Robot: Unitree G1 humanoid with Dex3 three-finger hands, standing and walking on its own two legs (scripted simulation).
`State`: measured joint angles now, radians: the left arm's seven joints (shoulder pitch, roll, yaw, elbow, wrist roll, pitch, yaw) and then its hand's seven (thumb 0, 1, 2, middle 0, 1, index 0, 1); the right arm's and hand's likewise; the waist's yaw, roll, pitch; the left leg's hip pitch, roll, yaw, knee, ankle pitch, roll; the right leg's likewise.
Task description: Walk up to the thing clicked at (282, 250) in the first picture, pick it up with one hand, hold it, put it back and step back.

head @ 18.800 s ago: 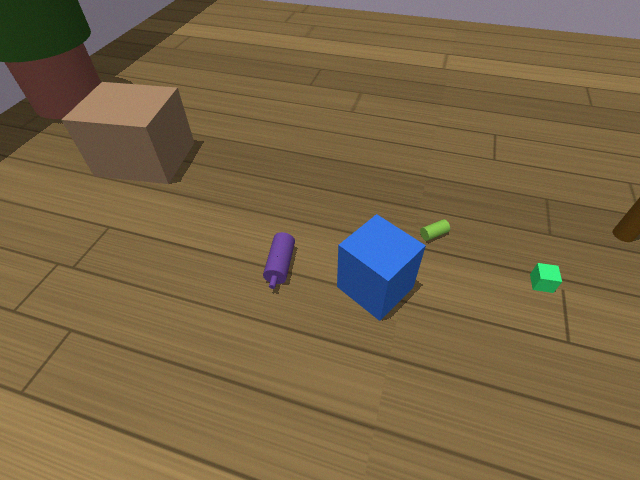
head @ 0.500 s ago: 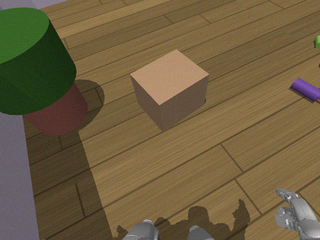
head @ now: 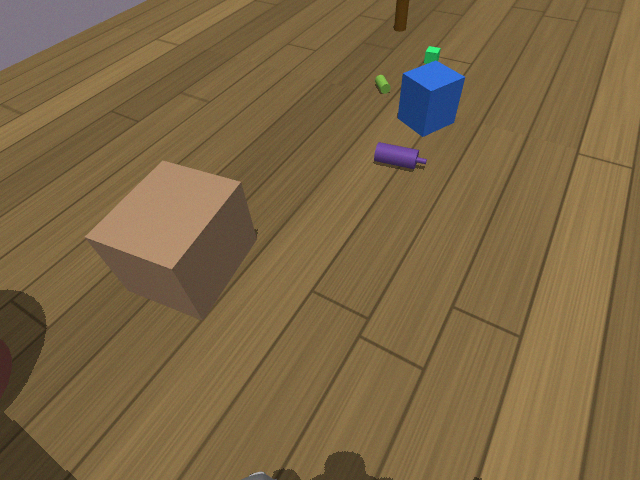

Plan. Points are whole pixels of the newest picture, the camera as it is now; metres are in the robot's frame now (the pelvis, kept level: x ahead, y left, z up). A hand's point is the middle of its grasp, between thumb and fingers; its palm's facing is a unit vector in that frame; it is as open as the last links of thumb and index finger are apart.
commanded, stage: walk up
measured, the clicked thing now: (401, 156) +1.49 -0.42 -0.71
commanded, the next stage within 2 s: none
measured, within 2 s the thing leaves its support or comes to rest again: neither
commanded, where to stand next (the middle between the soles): +0.12 +0.02 m, yaw -25 degrees
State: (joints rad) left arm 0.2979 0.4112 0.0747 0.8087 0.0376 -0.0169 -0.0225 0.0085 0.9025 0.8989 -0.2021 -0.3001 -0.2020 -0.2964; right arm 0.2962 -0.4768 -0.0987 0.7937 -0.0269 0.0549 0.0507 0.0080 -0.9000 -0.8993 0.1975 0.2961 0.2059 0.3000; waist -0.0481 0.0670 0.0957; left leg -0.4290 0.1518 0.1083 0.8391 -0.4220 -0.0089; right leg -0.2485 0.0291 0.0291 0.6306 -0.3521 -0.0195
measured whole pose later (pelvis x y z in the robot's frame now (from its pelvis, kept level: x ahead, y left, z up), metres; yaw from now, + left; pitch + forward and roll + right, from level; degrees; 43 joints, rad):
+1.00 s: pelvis +0.05 +0.03 -0.01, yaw -24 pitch -3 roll +0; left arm 0.16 0.39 0.03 0.95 0.01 -0.02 0.00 0.01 0.90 0.90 -0.20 -0.30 -0.20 -0.30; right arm 0.16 -0.38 -0.01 0.95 -0.01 0.00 0.01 0.01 -0.90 -0.90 0.20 0.30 0.21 0.30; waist -0.01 0.00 0.10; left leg -0.30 0.08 0.07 0.72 -0.37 -0.03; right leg -0.36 0.04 0.06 0.72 -0.32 -0.01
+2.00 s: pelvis +0.07 +0.04 +0.01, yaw -29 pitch -2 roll +1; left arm 0.09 0.37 0.01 1.06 0.02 0.00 0.00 0.01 0.90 0.90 -0.20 -0.30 -0.20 -0.30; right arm 0.05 -0.37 -0.04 1.07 0.00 0.01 0.02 0.01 -0.90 -0.90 0.20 0.30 0.21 0.30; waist -0.02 -0.01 0.10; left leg -0.16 0.08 0.17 0.50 -0.30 -0.01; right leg -0.26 0.04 0.16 0.54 -0.24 0.02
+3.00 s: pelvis +0.08 +0.04 +0.03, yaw -25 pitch -2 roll +0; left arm 0.12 0.34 0.01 1.14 0.02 -0.01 0.00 0.01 0.90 0.90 -0.20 -0.30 -0.20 -0.30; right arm 0.10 -0.35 -0.03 1.12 -0.02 0.00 0.01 0.01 -0.90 -0.90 0.20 0.30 0.21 0.30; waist -0.01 0.01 0.05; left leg -0.08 0.04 0.12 0.33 -0.22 -0.01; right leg -0.16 0.00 0.10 0.36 -0.17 0.03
